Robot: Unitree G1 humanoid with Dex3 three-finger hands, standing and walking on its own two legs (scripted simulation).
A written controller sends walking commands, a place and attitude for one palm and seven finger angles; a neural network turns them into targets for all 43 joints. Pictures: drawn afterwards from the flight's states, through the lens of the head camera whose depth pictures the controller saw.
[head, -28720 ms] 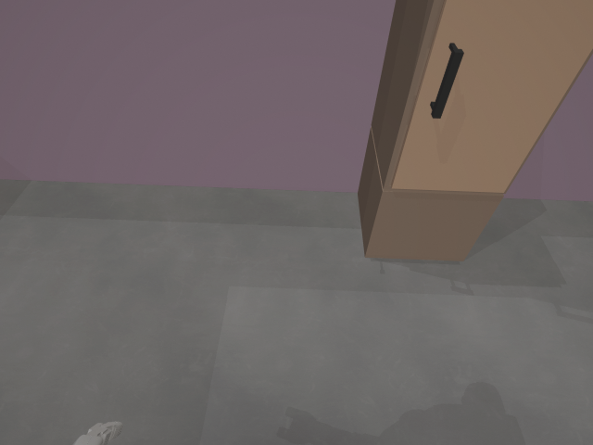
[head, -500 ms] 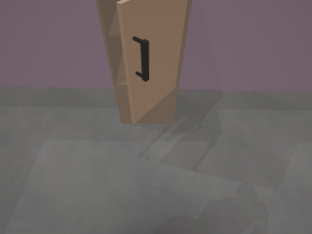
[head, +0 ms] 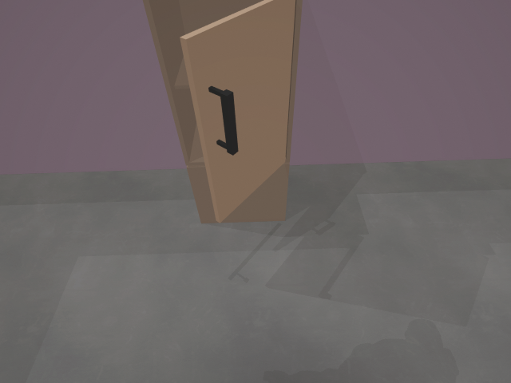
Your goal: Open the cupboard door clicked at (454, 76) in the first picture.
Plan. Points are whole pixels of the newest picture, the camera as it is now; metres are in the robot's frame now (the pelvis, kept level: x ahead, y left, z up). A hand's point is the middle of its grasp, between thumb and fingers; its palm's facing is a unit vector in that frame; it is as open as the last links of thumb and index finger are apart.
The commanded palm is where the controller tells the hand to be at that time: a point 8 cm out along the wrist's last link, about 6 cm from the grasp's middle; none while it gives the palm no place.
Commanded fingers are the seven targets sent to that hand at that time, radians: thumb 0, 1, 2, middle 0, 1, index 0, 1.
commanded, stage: let the arm hang, fingers relaxed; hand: left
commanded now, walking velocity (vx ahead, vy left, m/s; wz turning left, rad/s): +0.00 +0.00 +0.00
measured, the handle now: (223, 121) +0.67 +0.11 +0.04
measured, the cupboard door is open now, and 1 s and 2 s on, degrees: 50 50 50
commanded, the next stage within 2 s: look to check the result in 0.10 s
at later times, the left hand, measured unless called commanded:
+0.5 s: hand out of the picture +0.04 +0.21 -0.16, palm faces +0.00 -0.95 -0.30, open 7.4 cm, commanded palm none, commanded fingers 0.00 0.90 0.90 -0.20 -0.30 -0.20 -0.30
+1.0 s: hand out of the picture +0.08 +0.20 -0.17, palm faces -0.03 -0.95 -0.30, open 7.4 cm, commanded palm none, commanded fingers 0.00 0.90 0.90 -0.20 -0.30 -0.20 -0.30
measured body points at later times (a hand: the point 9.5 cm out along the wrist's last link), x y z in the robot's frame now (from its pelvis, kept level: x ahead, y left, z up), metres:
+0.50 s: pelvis +0.01 -0.01 +0.00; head +0.03 -0.02 +0.45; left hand +0.05 +0.26 -0.14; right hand +0.05 -0.26 -0.16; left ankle +0.02 +0.10 -0.75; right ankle +0.00 -0.07 -0.75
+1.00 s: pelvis +0.03 -0.01 +0.00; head +0.05 -0.03 +0.45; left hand +0.09 +0.25 -0.14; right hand +0.06 -0.28 -0.16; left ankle +0.02 +0.10 -0.75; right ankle +0.00 -0.07 -0.75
